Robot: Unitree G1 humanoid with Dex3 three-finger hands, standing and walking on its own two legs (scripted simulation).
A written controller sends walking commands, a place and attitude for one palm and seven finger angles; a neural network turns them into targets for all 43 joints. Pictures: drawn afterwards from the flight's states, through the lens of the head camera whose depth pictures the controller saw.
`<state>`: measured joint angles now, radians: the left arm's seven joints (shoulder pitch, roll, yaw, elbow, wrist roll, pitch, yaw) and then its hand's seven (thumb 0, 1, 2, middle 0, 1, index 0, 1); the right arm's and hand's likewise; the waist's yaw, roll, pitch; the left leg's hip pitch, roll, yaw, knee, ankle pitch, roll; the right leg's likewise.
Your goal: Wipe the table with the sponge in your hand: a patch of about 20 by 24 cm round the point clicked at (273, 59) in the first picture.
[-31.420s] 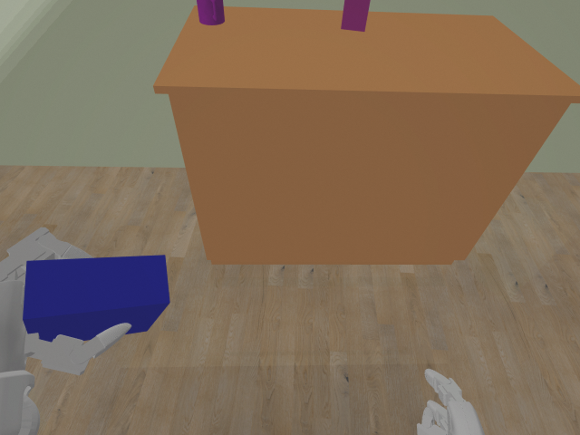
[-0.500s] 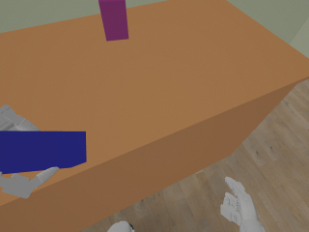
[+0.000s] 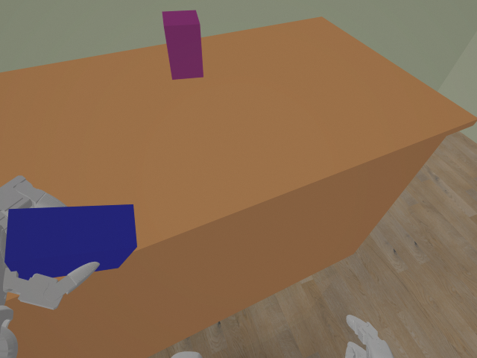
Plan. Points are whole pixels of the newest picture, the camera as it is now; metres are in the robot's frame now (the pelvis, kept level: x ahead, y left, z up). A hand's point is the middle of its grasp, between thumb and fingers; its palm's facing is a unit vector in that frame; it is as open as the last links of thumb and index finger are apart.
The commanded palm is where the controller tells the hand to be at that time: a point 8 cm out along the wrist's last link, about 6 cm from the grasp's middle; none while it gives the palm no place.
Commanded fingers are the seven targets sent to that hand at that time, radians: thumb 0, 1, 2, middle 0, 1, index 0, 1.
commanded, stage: shuffle to correct the standing spot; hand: left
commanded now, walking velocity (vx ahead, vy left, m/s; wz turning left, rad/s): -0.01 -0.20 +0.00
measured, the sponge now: (91, 242) +0.22 +0.20 +0.15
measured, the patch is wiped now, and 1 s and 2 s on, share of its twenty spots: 0.00 0.00 0.00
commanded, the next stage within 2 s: come to a stop and stand still in 0.14 s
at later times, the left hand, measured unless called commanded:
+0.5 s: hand (90, 241) +0.22 +0.19 +0.17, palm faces +0.38 -0.82 -0.43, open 9.6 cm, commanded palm +0.16 +0.23 +0.18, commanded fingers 0.00 0.10 1.30 -1.20 -1.60 -1.20 -1.60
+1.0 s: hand (66, 257) +0.20 +0.22 +0.16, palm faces +0.31 -0.87 -0.37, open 9.6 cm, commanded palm +0.14 +0.26 +0.18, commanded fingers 0.00 0.10 1.30 -1.20 -1.60 -1.20 -1.60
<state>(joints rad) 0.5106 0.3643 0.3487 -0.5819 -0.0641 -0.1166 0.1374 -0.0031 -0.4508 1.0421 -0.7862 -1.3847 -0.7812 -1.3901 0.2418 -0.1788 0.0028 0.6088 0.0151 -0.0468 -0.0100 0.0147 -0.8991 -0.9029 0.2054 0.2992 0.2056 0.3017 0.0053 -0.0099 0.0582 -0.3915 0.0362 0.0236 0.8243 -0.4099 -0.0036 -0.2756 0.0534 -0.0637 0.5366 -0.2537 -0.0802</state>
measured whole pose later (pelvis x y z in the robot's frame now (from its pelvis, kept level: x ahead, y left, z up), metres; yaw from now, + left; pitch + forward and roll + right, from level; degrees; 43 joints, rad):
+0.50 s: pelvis +0.01 -0.05 +0.00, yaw +1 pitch -1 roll +0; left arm 0.52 0.39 0.35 -0.56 -0.05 -0.15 0.17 0.00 -0.45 1.04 -0.79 -1.38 -0.79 -1.38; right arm 0.18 -0.21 -0.02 0.59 0.03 -0.05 -0.04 0.01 -0.90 -0.90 0.20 0.30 0.20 0.30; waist 0.00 0.00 0.10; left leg -0.21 0.03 0.02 0.51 -0.28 0.00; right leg -0.24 0.04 -0.10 0.48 -0.23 -0.06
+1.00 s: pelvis -0.03 -0.01 +0.01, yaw -2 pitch -3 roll +0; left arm 0.42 0.35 0.30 -0.43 -0.03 -0.19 0.09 0.00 -0.45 1.04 -0.79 -1.39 -0.78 -1.39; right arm 0.25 -0.19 0.03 0.55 0.02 -0.13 0.00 0.01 -0.90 -0.90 0.20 0.30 0.20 0.30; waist 0.03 -0.02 0.07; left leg -0.20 -0.01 0.12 0.48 -0.24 0.05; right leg -0.26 0.00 -0.01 0.46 -0.16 -0.01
